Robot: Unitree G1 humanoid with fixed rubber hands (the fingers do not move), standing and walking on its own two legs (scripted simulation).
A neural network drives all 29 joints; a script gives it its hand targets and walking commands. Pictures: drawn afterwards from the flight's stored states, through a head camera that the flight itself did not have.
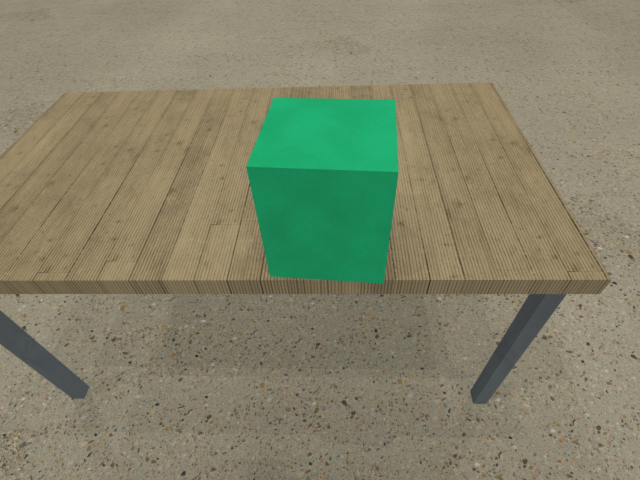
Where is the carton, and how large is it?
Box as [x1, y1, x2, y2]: [246, 98, 398, 283]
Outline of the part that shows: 273,98 246,166 270,275 383,283 398,171 394,100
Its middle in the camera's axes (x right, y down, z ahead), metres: +0.01 -0.08 +0.69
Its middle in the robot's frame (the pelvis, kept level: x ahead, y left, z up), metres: +0.59 +0.02 +0.03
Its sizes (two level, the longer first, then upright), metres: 0.210 0.200 0.250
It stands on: a table, 0.68 m high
